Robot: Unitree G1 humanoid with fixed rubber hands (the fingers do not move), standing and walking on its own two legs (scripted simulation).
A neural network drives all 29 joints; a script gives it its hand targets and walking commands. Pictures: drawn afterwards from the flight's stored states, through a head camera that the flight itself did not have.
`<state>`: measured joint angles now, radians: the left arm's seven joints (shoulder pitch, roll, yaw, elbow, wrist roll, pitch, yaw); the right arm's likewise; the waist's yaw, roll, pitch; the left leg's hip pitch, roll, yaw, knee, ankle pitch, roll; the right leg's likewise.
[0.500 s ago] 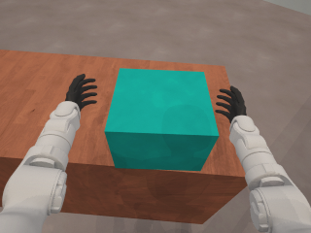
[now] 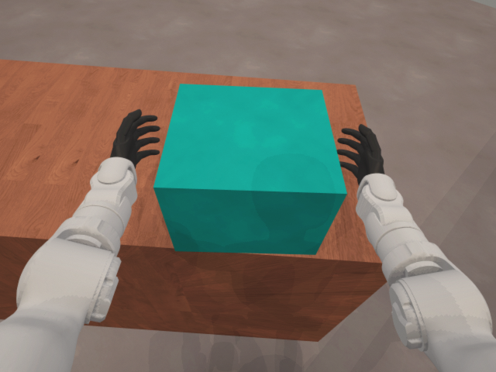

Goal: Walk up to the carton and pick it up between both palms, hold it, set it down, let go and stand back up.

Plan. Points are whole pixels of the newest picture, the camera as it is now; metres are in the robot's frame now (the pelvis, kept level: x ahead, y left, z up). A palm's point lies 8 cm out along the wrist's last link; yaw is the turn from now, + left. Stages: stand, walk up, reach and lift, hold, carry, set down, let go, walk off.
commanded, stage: reach and lift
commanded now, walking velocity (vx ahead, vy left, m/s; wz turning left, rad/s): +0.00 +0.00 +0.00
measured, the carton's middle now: (248, 170) +0.46 +0.00 +0.06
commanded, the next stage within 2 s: none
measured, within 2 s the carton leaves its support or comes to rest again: leaves its support in 1.96 s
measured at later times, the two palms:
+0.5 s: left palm (142, 163) +0.44 +0.18 +0.09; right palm (351, 179) +0.42 -0.17 +0.08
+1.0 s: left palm (141, 164) +0.44 +0.18 +0.10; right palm (353, 183) +0.41 -0.17 +0.09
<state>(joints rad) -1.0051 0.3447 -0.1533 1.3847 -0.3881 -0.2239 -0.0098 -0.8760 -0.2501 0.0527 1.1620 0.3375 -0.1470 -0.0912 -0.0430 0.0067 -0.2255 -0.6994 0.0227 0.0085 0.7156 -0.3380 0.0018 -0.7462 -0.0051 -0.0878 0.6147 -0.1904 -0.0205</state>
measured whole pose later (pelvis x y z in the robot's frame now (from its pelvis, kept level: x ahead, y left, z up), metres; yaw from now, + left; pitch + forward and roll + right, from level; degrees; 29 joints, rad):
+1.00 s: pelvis +0.01 +0.00 +0.02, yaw +2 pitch +10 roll -1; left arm -0.92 0.20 0.28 1.40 -0.01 -0.39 -0.03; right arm -0.73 0.02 -0.48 0.97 -0.25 -0.22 -0.05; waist -0.07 0.01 -0.07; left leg -0.40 -0.01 -0.02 0.48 -0.25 0.01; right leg -0.45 -0.03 -0.11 0.41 -0.14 -0.01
